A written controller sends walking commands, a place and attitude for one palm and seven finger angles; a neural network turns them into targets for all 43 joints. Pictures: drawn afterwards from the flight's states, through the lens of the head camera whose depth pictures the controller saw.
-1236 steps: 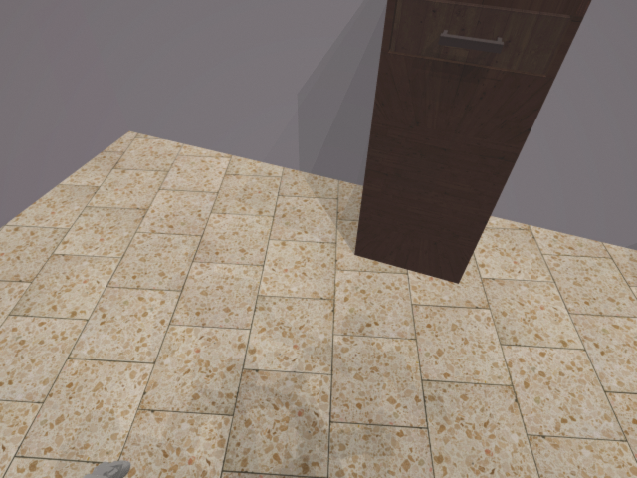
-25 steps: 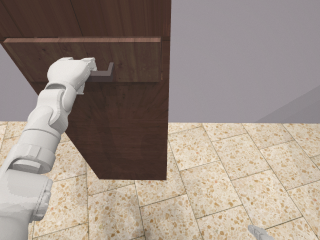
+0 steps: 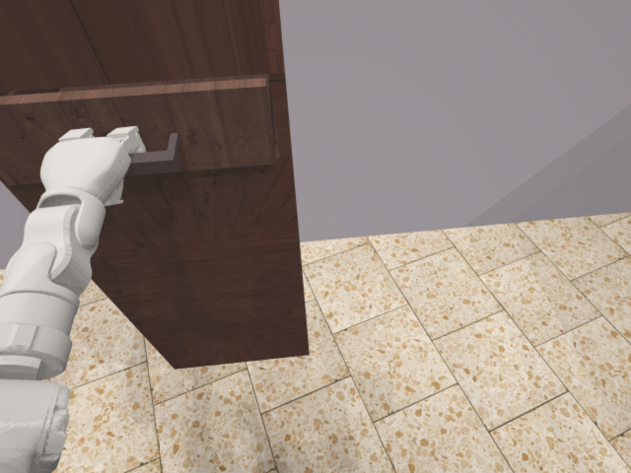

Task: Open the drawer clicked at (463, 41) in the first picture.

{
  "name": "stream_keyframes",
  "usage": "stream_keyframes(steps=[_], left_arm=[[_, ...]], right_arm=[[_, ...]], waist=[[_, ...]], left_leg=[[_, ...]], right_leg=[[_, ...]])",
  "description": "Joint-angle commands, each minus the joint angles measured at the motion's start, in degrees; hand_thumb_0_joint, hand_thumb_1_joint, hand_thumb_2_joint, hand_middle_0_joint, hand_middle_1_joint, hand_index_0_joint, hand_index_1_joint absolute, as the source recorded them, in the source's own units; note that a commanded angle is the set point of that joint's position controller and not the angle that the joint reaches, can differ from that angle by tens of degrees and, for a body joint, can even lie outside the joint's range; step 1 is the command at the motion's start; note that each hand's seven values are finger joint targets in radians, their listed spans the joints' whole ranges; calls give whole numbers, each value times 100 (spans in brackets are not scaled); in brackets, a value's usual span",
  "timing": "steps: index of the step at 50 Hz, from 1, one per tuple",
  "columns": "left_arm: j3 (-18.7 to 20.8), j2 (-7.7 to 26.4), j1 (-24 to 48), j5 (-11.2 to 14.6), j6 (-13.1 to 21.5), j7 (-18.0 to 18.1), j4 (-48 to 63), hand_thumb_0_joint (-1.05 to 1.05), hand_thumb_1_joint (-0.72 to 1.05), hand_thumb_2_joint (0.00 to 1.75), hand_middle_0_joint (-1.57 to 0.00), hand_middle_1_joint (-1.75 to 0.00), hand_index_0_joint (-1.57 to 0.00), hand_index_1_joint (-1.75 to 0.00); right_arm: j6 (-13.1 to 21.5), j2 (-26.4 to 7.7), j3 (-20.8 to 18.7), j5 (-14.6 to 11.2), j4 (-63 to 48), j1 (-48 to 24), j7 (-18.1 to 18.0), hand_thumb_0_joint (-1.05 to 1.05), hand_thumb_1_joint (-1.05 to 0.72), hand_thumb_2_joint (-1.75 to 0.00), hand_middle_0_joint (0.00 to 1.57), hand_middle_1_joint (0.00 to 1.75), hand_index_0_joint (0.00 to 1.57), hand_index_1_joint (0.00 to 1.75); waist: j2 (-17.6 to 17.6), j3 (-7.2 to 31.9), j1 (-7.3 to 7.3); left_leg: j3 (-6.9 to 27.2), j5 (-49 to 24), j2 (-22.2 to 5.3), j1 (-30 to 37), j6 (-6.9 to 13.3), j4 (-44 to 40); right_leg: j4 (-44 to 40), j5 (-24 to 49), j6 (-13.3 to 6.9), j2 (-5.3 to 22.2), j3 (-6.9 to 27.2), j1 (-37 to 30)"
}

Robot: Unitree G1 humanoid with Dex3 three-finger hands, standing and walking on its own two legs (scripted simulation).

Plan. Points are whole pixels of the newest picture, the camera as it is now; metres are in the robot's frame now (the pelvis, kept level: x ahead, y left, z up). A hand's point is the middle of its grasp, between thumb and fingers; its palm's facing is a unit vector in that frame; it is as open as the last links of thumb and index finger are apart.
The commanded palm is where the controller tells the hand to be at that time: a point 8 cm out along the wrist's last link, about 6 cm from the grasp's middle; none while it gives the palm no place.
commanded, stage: pull the drawer open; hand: left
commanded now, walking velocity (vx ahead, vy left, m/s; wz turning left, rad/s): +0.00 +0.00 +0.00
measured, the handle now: (122, 154) +0.48 +0.25 +0.15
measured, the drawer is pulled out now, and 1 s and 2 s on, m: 0.02 0.09 0.16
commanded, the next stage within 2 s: none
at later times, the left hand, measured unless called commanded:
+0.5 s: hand (107, 205) +0.42 +0.26 +0.12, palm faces -0.03 -0.01 -1.00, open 5.2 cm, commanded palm +0.40 +0.26 +0.17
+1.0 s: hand (101, 241) +0.36 +0.25 +0.12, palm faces +0.09 -0.07 -0.99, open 5.3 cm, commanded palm +0.34 +0.26 +0.17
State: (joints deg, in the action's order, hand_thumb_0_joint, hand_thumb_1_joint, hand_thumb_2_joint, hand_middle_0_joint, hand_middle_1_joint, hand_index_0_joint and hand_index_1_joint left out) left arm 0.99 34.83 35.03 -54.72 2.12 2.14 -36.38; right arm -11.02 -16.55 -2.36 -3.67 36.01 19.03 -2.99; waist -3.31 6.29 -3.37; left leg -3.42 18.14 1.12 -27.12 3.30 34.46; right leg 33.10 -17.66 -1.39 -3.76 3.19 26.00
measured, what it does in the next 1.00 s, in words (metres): stands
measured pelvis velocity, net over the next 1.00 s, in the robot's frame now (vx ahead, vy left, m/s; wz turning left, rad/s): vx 0.01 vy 0.00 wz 0.02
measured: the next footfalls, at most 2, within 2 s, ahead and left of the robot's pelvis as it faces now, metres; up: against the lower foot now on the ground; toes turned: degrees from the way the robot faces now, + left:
none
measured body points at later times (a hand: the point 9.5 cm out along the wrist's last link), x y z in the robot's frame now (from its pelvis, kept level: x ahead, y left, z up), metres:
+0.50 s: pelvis +0.00 +0.00 +0.00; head +0.04 -0.01 +0.45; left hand +0.42 +0.26 +0.18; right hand +0.18 -0.23 -0.12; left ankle -0.02 +0.08 -0.73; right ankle -0.02 -0.11 -0.73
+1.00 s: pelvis +0.01 +0.00 +0.00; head +0.03 -0.03 +0.45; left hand +0.35 +0.25 +0.17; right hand +0.16 -0.26 -0.11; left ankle -0.02 +0.08 -0.73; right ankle -0.02 -0.11 -0.73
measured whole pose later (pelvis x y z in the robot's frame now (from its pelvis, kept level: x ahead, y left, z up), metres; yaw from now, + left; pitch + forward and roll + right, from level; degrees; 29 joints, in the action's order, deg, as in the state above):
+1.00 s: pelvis +0.01 +0.00 +0.00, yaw +1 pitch +7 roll +0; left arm -0.6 31.0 12.7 -50.8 -6.6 1.0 -7.4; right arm -10.1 -16.8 -1.6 -3.3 34.3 12.1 -0.9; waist -4.6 6.0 -0.2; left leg -2.5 18.4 2.0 -21.3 3.2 32.2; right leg 31.5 -18.7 -1.4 -2.9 2.5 20.1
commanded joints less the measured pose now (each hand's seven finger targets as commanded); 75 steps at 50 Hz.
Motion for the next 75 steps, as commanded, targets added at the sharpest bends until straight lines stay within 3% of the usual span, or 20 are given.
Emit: stream_keyframes(steps=[1,4,8,11,14,16,19,21,24,29,33,40,49,52,55,59,63,65,67,75], left_arm=[[523,1312,623,181,-239,84,1624,0,90,90,-40,-135,-40,-135],[723,1372,-1,289,-449,51,2253,0,90,90,-40,-135,-40,-135],[485,1021,-380,336,-784,-29,2855,0,90,90,-40,-135,-40,-135],[135,1168,2048,90,-982,-10,1641,0,90,90,-40,-135,-40,-135],[156,1306,2126,-80,-1007,-105,1327,0,90,90,-40,-135,-40,-135],[-240,948,2678,-136,-950,-171,1247,0,90,90,-40,-135,-40,-135],[-93,1076,2861,-52,-769,-248,853,0,90,90,-40,-135,-40,-135],[-415,684,3021,-26,-625,-311,633,0,90,90,-40,-135,-40,-135],[-371,707,3174,-16,-347,-323,442,0,90,90,-40,-135,-40,-135],[-98,748,2061,41,27,-296,819,0,90,90,-40,-135,-40,-135],[21,747,1149,151,69,-201,1485,0,90,90,-40,-135,-40,-135],[364,899,-414,372,-338,-52,2876,0,90,90,-40,-135,-40,-135],[548,911,-1627,451,-954,18,4286,0,90,90,-40,-135,-40,-135],[137,848,584,212,-1087,35,2933,0,90,90,-40,-135,-40,-135],[85,918,617,76,-1091,-43,2621,0,90,90,-40,-135,-40,-135],[-228,690,1337,73,-980,-203,2493,0,90,90,-40,-135,-40,-135],[-381,534,1698,109,-740,-342,2145,0,90,90,-40,-135,-40,-135],[-206,727,1688,109,-617,-386,1781,0,90,90,-40,-135,-40,-135],[-253,583,1457,142,-451,-432,1883,0,90,90,-40,-135,-40,-135],[167,671,-476,373,-145,-397,2951,0,90,90,-40,-135,-40,-135]], right_arm=[[288,-750,-237,19,-939,-569,68,0,-90,-90,20,30,20,30],[312,-766,-237,44,-1009,-706,146,0,-90,-90,20,30,20,30],[347,-710,-179,28,-1059,-921,221,0,-90,-90,20,30,20,30],[311,-790,-95,11,-573,-749,74,0,-90,-90,20,30,20,30],[286,-770,-83,41,-525,-747,1,0,-90,-90,20,30,20,30],[247,-665,-61,48,-498,-716,-17,0,-90,-90,20,30,20,30],[192,-696,-58,96,-441,-646,-54,0,-90,-90,20,30,20,30],[176,-616,-26,74,-501,-673,-78,0,-90,-90,20,30,20,30],[173,-629,-38,104,-508,-620,-109,0,-90,-90,20,30,20,30],[177,-592,-78,124,-791,-695,-67,0,-90,-90,20,30,20,30],[188,-582,-100,94,-957,-815,19,0,-90,-90,20,30,20,30],[273,-629,-145,49,-1086,-1071,152,0,-90,-90,20,30,20,30],[411,-618,-67,67,-1131,-1548,241,0,-90,-90,20,30,20,30],[408,-676,15,21,-670,-1372,75,0,-90,-90,20,30,20,30],[408,-615,42,30,-656,-1432,-2,0,-90,-90,20,30,20,30],[368,-562,60,62,-629,-1422,-52,0,-90,-90,20,30,20,30],[351,-502,104,81,-660,-1470,-112,0,-90,-90,20,30,20,30],[342,-523,122,88,-653,-1424,-142,0,-90,-90,20,30,20,30],[346,-489,113,91,-741,-1448,-138,0,-90,-90,20,30,20,30],[367,-484,56,126,-1115,-1600,18,0,-90,-90,20,30,20,30]], waist=[[106,1955,539],[136,2114,604],[182,1827,575],[298,1157,80],[172,1558,215],[-138,1832,150],[152,1977,143],[226,1743,91],[396,1714,84],[467,1980,390],[276,1851,515],[210,1811,638],[128,1707,736],[406,824,234],[173,1135,397],[187,1522,296],[286,1370,289],[486,1305,315],[437,1241,383],[320,1492,743]], left_leg=[[294,-2982,-110,1225,10,-211],[369,-3802,-168,1508,-14,-150],[469,-4178,-249,1749,-65,-163],[448,-3169,-176,1441,-113,-168],[423,-3155,-99,1606,-116,-146],[487,-3507,-85,1865,-162,-31],[516,-3399,-76,1821,-152,15],[497,-3074,-40,1648,-117,13],[486,-2680,-16,1482,-79,-3],[413,-2536,32,1250,-16,-45],[398,-2498,-6,1198,-6,-118],[391,-3049,-59,1327,4,-203],[438,-3674,-125,1724,-75,-296],[435,-2519,-72,1375,-104,-347],[402,-2391,8,1544,-93,-382],[455,-2602,32,1801,-111,-256],[438,-2293,73,1655,-81,-250],[425,-2102,94,1420,-60,-258],[421,-2008,98,1389,-56,-277],[374,-2233,85,1194,-17,-321]], right_leg=[[-189,2239,-68,114,-224,-1187],[-183,2607,-44,137,-225,-1338],[-215,2486,7,128,-326,-1096],[-310,1977,-28,65,-411,-433],[-303,1980,-103,84,-366,-638],[-197,2062,-113,118,-392,-486],[-178,2044,-119,134,-387,-551],[-178,1978,-105,154,-402,-432],[-196,1860,-112,178,-373,-462],[-165,2020,-109,195,-282,-972],[-164,1967,-108,173,-270,-1031],[-201,2369,-64,162,-220,-1370],[-295,2500,-37,169,-264,-1502],[-401,1825,-32,94,-389,-693],[-421,1725,-90,131,-337,-915],[-380,1895,-110,164,-345,-935],[-378,1880,-99,202,-349,-873],[-389,1852,-92,226,-324,-993],[-381,1786,-96,232,-338,-968],[-282,2098,-83,262,-230,-1555]])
